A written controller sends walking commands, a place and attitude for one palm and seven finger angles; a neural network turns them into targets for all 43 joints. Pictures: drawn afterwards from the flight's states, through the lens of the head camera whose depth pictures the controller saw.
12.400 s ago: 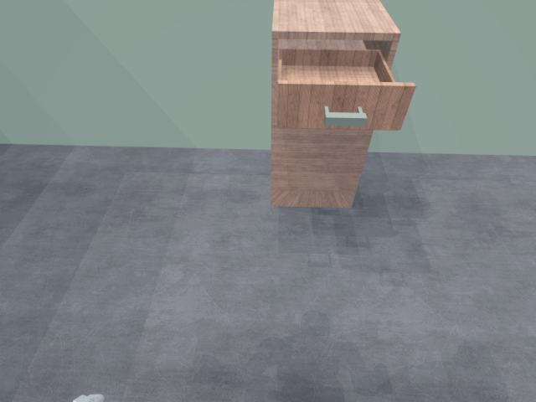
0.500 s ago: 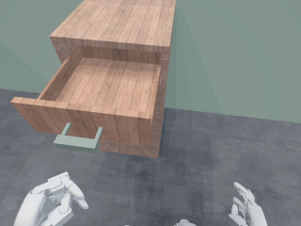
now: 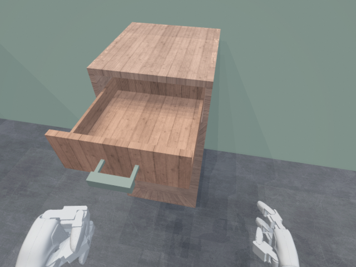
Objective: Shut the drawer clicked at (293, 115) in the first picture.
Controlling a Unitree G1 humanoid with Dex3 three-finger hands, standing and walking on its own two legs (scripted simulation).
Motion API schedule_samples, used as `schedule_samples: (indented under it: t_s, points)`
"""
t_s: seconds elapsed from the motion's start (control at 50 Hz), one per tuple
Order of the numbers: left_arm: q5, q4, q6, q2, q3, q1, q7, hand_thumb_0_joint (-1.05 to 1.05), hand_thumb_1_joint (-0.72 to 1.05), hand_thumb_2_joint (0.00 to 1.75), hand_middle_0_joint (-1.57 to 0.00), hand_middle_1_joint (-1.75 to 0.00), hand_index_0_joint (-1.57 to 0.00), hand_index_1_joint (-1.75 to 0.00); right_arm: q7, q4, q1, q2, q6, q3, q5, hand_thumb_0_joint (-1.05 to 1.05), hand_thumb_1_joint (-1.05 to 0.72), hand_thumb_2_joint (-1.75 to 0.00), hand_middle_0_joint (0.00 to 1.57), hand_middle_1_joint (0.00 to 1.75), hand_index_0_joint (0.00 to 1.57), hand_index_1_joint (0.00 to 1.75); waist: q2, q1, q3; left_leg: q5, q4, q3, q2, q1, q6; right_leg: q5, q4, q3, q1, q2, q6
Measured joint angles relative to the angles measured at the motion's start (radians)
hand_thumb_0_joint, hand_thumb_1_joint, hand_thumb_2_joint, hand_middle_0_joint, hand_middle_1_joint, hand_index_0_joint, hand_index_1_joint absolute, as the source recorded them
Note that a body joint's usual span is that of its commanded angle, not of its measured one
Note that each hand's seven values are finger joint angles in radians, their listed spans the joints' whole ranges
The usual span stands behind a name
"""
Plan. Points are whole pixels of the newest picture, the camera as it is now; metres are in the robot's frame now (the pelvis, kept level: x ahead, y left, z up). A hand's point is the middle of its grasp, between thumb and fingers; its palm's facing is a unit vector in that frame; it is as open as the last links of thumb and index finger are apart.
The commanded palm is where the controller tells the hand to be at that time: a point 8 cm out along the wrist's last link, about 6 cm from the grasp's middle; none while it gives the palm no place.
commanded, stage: raise the hand and make a fist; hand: left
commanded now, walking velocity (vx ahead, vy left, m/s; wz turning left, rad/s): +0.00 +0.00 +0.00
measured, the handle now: (114, 174) +0.32 +0.20 +0.02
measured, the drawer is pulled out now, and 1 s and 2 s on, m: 0.28 0.28 0.28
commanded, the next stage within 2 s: bring the fist close to the handle in 0.44 s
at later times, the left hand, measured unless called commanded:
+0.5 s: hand (83, 241) +0.14 +0.17 +0.12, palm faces +0.00 -0.99 -0.13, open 3.3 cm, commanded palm +0.08 +0.22 +0.12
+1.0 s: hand (101, 232) +0.17 +0.16 +0.08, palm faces -0.02 -1.00 -0.09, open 3.3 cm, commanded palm +0.13 +0.22 +0.08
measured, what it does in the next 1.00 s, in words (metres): stands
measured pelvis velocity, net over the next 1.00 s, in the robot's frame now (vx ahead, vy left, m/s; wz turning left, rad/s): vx -0.01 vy -0.02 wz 0.00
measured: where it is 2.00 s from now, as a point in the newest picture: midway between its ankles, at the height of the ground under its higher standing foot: outside the picture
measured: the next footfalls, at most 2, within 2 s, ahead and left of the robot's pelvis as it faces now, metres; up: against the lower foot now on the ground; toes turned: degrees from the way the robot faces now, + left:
none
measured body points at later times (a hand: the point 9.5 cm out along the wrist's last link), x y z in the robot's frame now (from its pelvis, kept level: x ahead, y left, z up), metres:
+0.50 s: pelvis -0.01 -0.01 +0.01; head -0.02 -0.02 +0.46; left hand +0.13 +0.23 +0.13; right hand +0.19 -0.23 -0.03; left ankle -0.04 +0.09 -0.70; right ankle +0.03 -0.12 -0.70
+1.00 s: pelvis -0.01 -0.02 +0.00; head +0.01 -0.03 +0.45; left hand +0.16 +0.22 +0.09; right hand +0.17 -0.25 -0.06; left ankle -0.04 +0.09 -0.70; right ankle +0.03 -0.12 -0.70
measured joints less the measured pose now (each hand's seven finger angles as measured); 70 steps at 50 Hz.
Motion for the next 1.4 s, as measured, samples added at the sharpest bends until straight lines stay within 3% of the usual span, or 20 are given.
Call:
schedule_samples:
  t_s: [0.24, 0.44, 0.6, 0.74, 1.08, 1.4]
  points:
    - [-0.014, 0.010, 0.032, 0.001, 0.020, -0.013, -0.022, 0.02, 0.90, 0.90, -1.40, -1.60, -1.39, -1.60, -0.007, 0.033, 0.012, -0.025, -0.047, -0.005, 0.007, 0.02, -0.90, -0.90, 0.20, 0.30, 0.20, 0.30, -0.002, -0.003, 0.016, 0.026, -0.056, 0.004, 0.001, 0.061, -0.003, 0.023, -0.051, 0.004, 0.058, 0.004, -0.002]
    - [-0.017, 0.037, 0.008, 0.006, 0.035, -0.025, -0.010, 0.02, 0.90, 0.90, -1.40, -1.60, -1.40, -1.60, -0.014, 0.046, 0.015, -0.031, -0.060, -0.014, 0.008, 0.02, -0.90, -0.90, 0.20, 0.30, 0.20, 0.30, 0.000, -0.004, 0.026, 0.037, -0.068, 0.002, 0.007, 0.067, -0.011, 0.032, -0.061, 0.002, 0.064, 0.010, -0.011]
    - [-0.033, 0.081, 0.006, 0.010, 0.054, -0.055, -0.034, 0.02, 0.90, 0.90, -1.40, -1.60, -1.40, -1.60, -0.022, 0.062, 0.015, -0.031, -0.074, -0.009, 0.009, 0.02, -0.90, -0.90, 0.20, 0.30, 0.20, 0.30, 0.007, -0.005, 0.027, 0.048, -0.081, -0.001, 0.011, 0.070, -0.018, 0.040, -0.072, -0.002, 0.066, 0.014, -0.019]
    - [-0.025, 0.160, -0.015, -0.012, 0.036, -0.106, -0.035, 0.02, 0.90, 0.90, -1.40, -1.60, -1.40, -1.60, -0.025, 0.065, 0.008, -0.041, -0.079, -0.014, 0.000, 0.02, -0.90, -0.90, 0.20, 0.30, 0.20, 0.30, 0.005, -0.010, 0.039, 0.051, -0.069, -0.006, 0.010, 0.042, -0.021, 0.041, -0.059, -0.006, 0.039, 0.012, -0.023]
    - [-0.005, 0.293, -0.093, -0.028, 0.023, -0.213, -0.029, 0.02, 0.90, 0.90, -1.40, -1.60, -1.39, -1.60, -0.014, 0.076, 0.015, -0.050, -0.032, -0.040, -0.023, 0.01, -0.90, -0.90, 0.20, 0.30, 0.20, 0.30, -0.010, -0.046, 0.039, 0.033, -0.005, -0.004, 0.003, -0.067, -0.021, 0.020, 0.012, -0.003, -0.074, 0.001, -0.024]
    - [0.013, 0.377, -0.153, -0.035, -0.005, -0.301, -0.008, 0.02, 0.90, 0.90, -1.40, -1.60, -1.39, -1.60, -0.003, 0.041, 0.009, -0.041, 0.034, -0.034, -0.035, 0.01, -0.90, -0.90, 0.20, 0.30, 0.20, 0.30, -0.018, -0.060, 0.017, -0.011, 0.114, 0.002, -0.004, -0.211, -0.014, -0.017, 0.127, 0.002, -0.219, -0.010, -0.020]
